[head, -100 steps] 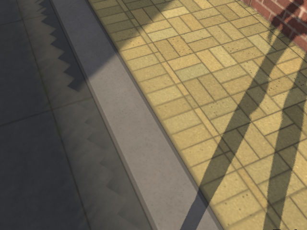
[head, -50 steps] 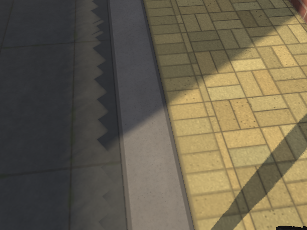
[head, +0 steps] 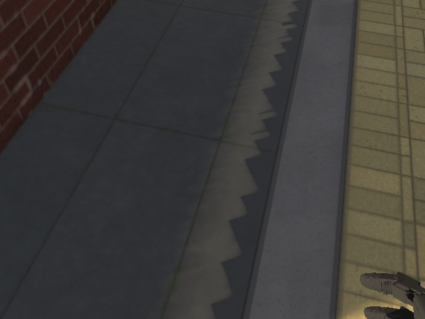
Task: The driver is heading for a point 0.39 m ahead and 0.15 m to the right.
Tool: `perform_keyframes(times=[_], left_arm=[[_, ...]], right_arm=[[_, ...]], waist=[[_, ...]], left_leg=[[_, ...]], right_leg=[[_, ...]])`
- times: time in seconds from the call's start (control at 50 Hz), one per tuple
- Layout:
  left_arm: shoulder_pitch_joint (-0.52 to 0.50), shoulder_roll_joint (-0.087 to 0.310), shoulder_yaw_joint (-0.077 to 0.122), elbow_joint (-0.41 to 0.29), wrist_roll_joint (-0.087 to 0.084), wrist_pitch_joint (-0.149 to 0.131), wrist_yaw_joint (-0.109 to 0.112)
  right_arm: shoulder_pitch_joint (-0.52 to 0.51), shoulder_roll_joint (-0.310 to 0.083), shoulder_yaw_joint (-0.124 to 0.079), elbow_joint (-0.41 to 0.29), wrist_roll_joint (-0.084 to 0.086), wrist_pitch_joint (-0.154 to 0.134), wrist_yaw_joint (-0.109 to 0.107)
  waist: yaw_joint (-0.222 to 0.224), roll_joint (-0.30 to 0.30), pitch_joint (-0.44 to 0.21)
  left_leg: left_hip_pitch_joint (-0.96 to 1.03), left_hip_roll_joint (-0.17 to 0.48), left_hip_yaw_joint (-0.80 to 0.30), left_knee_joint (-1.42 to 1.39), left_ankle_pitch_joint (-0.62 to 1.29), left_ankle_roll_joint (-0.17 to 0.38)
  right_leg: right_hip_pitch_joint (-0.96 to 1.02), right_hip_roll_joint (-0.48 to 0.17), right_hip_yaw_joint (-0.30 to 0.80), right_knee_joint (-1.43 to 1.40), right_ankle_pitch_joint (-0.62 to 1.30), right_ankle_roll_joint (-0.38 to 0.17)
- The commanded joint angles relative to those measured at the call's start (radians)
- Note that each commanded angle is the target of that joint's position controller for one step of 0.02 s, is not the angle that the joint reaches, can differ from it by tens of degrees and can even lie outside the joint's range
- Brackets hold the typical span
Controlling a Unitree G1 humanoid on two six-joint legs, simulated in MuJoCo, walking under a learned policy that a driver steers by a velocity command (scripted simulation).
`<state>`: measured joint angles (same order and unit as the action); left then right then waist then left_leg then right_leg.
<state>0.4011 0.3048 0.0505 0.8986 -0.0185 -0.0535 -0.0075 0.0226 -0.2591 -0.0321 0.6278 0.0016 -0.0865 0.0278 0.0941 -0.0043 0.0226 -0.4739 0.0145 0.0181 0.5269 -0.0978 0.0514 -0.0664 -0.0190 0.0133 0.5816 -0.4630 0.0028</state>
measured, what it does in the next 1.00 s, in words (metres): walks ahead, turning right: right foot, then left foot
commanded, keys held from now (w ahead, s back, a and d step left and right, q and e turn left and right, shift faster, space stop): w+e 0.38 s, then no key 0.62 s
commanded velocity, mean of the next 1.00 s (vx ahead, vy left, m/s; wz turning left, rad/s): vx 0.30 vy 0.00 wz -0.25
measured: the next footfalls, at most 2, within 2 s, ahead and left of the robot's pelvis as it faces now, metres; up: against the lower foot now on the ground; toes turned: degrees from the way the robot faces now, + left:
right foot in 0.50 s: +0.40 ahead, -0.17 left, +0.00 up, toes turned -17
left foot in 0.90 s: +0.49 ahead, +0.05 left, +0.00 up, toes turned -17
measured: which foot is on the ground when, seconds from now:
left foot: down 0.00-0.48, up 0.50-0.88, down 0.90-1.00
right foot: up 0.00-0.48, down 0.50-1.00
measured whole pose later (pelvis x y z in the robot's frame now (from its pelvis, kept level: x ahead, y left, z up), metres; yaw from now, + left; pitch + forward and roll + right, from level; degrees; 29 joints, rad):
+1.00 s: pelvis +0.39 -0.06 +0.01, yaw -17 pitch +0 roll -1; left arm 0.14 0.23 0.02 0.85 0.02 -0.01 0.00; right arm 0.18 -0.25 -0.04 0.88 -0.02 0.00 -0.03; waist 0.00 -0.01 0.01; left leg -0.29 0.06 -0.02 0.52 -0.23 -0.04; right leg -0.24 0.05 -0.02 0.48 -0.25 -0.03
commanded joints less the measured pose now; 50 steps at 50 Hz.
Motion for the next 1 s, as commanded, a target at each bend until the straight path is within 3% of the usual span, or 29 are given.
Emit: perform_keyframes(times=[0.02, 0.04, 0.06, 0.1, 0.14, 0.22, 0.3, 0.38, 0.4, 0.44, 0.46, 0.48, 0.5, 0.52, 0.54, 0.56, 0.58, 0.6, 0.62, 0.66, 0.72, 0.82, 0.86, 0.88, 0.9, 0.92, 0.94, 0.96, 1.0], left_arm=[[0.016, 0.098, 0.002, -0.091, -0.014, -0.043, 0.0], [-0.065, 0.141, 0.019, -0.118, -0.031, -0.046, -0.002], [-0.104, 0.13, 0.019, -0.124, -0.025, -0.043, 0.0], [-0.099, 0.104, 0.025, -0.122, -0.011, -0.02, 0.002], [-0.081, 0.06, 0.02, -0.118, -0.014, 0.006, 0.002], [-0.152, 0.041, 0.021, -0.152, -0.005, 0.02, -0.001], [-0.282, 0.016, 0.007, -0.194, -0.001, 0.011, -0.028], [-0.392, 0.019, 0.003, -0.257, -0.002, 0.011, -0.049], [-0.405, 0.021, 0.005, -0.271, 0.003, 0.01, -0.054], [-0.356, 0.048, 0.02, -0.28, 0.015, 0.007, -0.06], [-0.253, 0.081, 0.039, -0.258, 0.017, 0.004, -0.059], [-0.118, 0.128, 0.065, -0.222, 0.018, 0.002, -0.048], [-0.017, 0.217, 0.087, -0.202, 0.025, 0.011, -0.023], [-0.081, 0.285, 0.077, -0.23, 0.049, 0.01, -0.013], [-0.035, 0.197, 0.06, -0.239, 0.038, 0.015, -0.018], [-0.097, 0.163, 0.048, -0.228, 0.028, 0.012, -0.022], [-0.156, 0.121, 0.039, -0.222, 0.011, 0.01, -0.022], [-0.208, 0.087, 0.028, -0.224, 0.01, 0.01, -0.018], [-0.242, 0.079, 0.024, -0.227, 0.022, 0.011, -0.017], [-0.283, 0.084, 0.026, -0.222, 0.04, 0.002, -0.019], [-0.314, 0.083, 0.026, -0.197, 0.042, 0.0, -0.008], [-0.296, 0.075, 0.017, -0.148, 0.042, 0.023, 0.004], [-0.307, 0.056, 0.006, -0.134, 0.033, 0.029, 0.003], [-0.293, 0.037, -0.002, -0.122, 0.028, 0.03, 0.001], [-0.256, 0.015, -0.01, -0.109, 0.036, 0.027, 0.001], [-0.186, 0.019, -0.007, -0.099, 0.048, 0.022, -0.002], [-0.171, -0.001, -0.011, -0.091, 0.044, 0.025, 0.001], [-0.23, 0.028, -0.008, -0.09, 0.043, 0.033, 0.006], [-0.263, 0.04, -0.002, -0.085, 0.033, 0.051, 0.016]], right_arm=[[0.426, -0.215, -0.081, 0.035, -0.008, 0.009, -0.016], [0.367, -0.178, -0.066, 0.038, -0.003, 0.006, -0.018], [0.302, -0.15, -0.056, 0.036, -0.004, 0.003, -0.017], [0.215, -0.103, -0.044, 0.041, -0.013, -0.01, -0.011], [0.186, -0.101, -0.049, 0.058, -0.014, -0.027, -0.01], [0.195, -0.13, -0.063, 0.097, -0.021, -0.036, -0.024], [0.223, -0.164, -0.072, 0.123, -0.013, -0.026, -0.036], [0.289, -0.194, -0.084, 0.161, 0.007, 0.0, -0.04], [0.29, -0.198, -0.085, 0.169, 0.011, 0.01, -0.041], [0.282, -0.225, -0.089, 0.173, 0.019, 0.029, -0.05], [0.271, -0.233, -0.089, 0.172, 0.022, 0.037, -0.055], [0.263, -0.223, -0.082, 0.171, 0.025, 0.039, -0.058], [0.293, -0.17, -0.061, 0.147, -0.008, 0.027, -0.056], [0.436, -0.058, -0.018, 0.132, -0.026, 0.007, -0.035], [0.387, -0.169, -0.04, 0.18, 0.008, -0.003, -0.024], [0.291, -0.179, -0.047, 0.15, 0.042, -0.001, -0.022], [0.244, -0.159, -0.041, 0.147, 0.03, 0.002, -0.033], [0.222, -0.158, -0.045, 0.155, 0.012, 0.015, -0.046], [0.248, -0.156, -0.048, 0.164, 0.01, 0.034, -0.052], [0.307, -0.119, -0.044, 0.183, 0.003, 0.062, -0.063], [0.283, -0.093, -0.035, 0.184, -0.008, 0.072, -0.073], [0.185, -0.111, -0.038, 0.18, -0.001, 0.084, -0.066], [0.184, -0.105, -0.038, 0.186, -0.008, 0.081, -0.062], [0.187, -0.105, -0.037, 0.19, -0.019, 0.078, -0.06], [0.183, -0.136, -0.04, 0.186, -0.029, 0.073, -0.061], [0.158, -0.203, -0.052, 0.178, -0.023, 0.073, -0.067], [0.127, -0.176, -0.051, 0.196, -0.014, 0.076, -0.063], [0.114, -0.122, -0.041, 0.195, -0.012, 0.075, -0.054], [0.116, -0.106, -0.033, 0.21, -0.02, 0.065, -0.049]], waist=[[-0.222, 0.202, -0.365], [-0.212, 0.162, -0.219], [-0.181, 0.113, -0.151], [-0.119, 0.126, -0.067], [-0.088, 0.11, -0.04], [-0.086, 0.064, 0.003], [-0.132, 0.042, 0.041], [-0.169, 0.035, 0.075], [-0.163, 0.037, 0.084], [-0.118, 0.081, 0.025], [-0.059, 0.091, -0.043], [0.016, 0.069, -0.12], [0.037, -0.066, -0.234], [-0.089, -0.264, -0.411], [0.01, -0.085, -0.547], [-0.003, -0.088, -0.38], [-0.03, -0.027, -0.246], [-0.058, -0.018, -0.173], [-0.098, -0.037, -0.149], [-0.141, -0.052, -0.155], [-0.147, -0.078, -0.162], [-0.103, -0.098, -0.13], [-0.12, -0.09, -0.103], [-0.13, -0.071, -0.089], [-0.114, -0.026, -0.084], [-0.048, 0.09, -0.078], [-0.028, 0.172, -0.084], [-0.065, 0.136, -0.051], [-0.082, 0.099, -0.035]], left_leg=[[0.843, 0.399, -0.67, -0.181, -0.226, 0.234], [0.725, 0.365, -0.518, -0.204, -0.198, 0.194], [0.603, 0.32, -0.41, -0.234, -0.138, 0.171], [0.422, 0.263, -0.264, -0.313, -0.052, 0.15], [0.34, 0.255, -0.178, -0.37, 0.023, 0.156], [0.344, 0.247, -0.03, -0.404, 0.139, 0.15], [0.369, 0.228, 0.095, -0.413, 0.159, 0.119], [0.509, 0.27, 0.138, -0.367, 0.212, 0.101], [0.528, 0.274, 0.148, -0.324, 0.324, 0.093], [0.556, 0.269, 0.162, -0.176, 0.711, 0.069], [0.552, 0.248, 0.169, -0.041, 0.817, 0.047], [0.474, 0.201, 0.194, 0.148, 0.763, 0.007], [0.23, 0.137, 0.196, 0.446, 0.323, -0.05], [-0.112, -0.034, 0.073, 0.815, -0.614, -0.115], [-0.082, -0.009, -0.12, 0.872, -0.604, -0.108], [-0.162, 0.037, -0.1, 0.841, -0.547, -0.098], [-0.188, 0.074, -0.074, 0.752, -0.476, -0.094], [-0.151, 0.094, -0.069, 0.69, -0.418, -0.098], [-0.053, 0.103, -0.072, 0.655, -0.375, -0.102], [0.058, 0.093, -0.06, 0.575, -0.314, -0.118], [0.108, 0.091, -0.06, 0.377, -0.217, -0.126], [0.172, 0.077, -0.06, 0.16, -0.113, -0.115], [0.241, 0.061, -0.044, 0.022, -0.073, -0.094], [0.295, 0.059, -0.045, -0.082, 0.011, -0.08], [0.346, 0.115, -0.107, -0.12, 0.142, -0.061], [0.368, 0.173, -0.15, -0.095, 0.235, -0.025], [0.277, 0.158, -0.148, -0.107, 0.031, 0.004], [0.208, 0.121, -0.132, -0.129, -0.089, -0.012], [0.21, 0.088, -0.098, -0.123, -0.042, -0.048]], right_leg=[[-0.676, 0.01, 0.109, 0.67, -0.119, -0.023], [-0.729, -0.029, 0.1, 0.69, -0.033, -0.029], [-0.701, -0.069, 0.08, 0.657, 0.05, -0.024], [-0.614, -0.113, 0.086, 0.587, 0.15, -0.01], [-0.57, -0.119, 0.083, 0.563, 0.192, 0.004], [-0.636, -0.117, 0.101, 0.425, 0.362, 0.022], [-0.598, -0.098, 0.028, 0.194, 0.532, 0.004], [-0.638, -0.082, -0.021, 0.081, 0.471, -0.035], [-0.626, -0.067, -0.036, 0.053, 0.427, -0.049], [-0.502, 0.007, -0.092, 0.034, 0.335, -0.08], [-0.37, 0.049, -0.108, 0.001, 0.344, -0.1], [-0.152, 0.078, -0.099, -0.089, 0.496, -0.13], [0.159, -0.085, 0.103, -0.04, 0.904, -0.186], [0.465, -0.395, 0.573, -0.03, 1.24, -0.422], [0.44, -0.389, 0.559, -0.082, 1.22, -0.432], [0.334, -0.34, 0.396, -0.102, 1.171, -0.388], [0.184, -0.278, 0.304, -0.137, 1.053, -0.327], [0.049, -0.244, 0.253, -0.178, 0.981, -0.297], [-0.076, -0.218, 0.205, -0.221, 0.959, -0.285], [-0.196, -0.201, 0.144, -0.263, 0.97, -0.288], [-0.224, -0.174, 0.081, -0.277, 0.929, -0.268], [-0.214, -0.171, 0.111, -0.306, 0.543, -0.235], [-0.227, -0.155, 0.123, -0.277, 0.387, -0.202], [-0.239, -0.125, 0.119, -0.255, 0.308, -0.161], [-0.256, -0.085, 0.11, -0.218, 0.235, -0.11], [-0.288, -0.012, 0.064, -0.172, 0.147, -0.071], [-0.223, 0.025, 0.012, -0.18, 0.15, -0.045], [-0.174, 0.02, 0.007, -0.169, 0.19, -0.035], [-0.17, 0.003, 0.023, -0.162, 0.251, -0.048]])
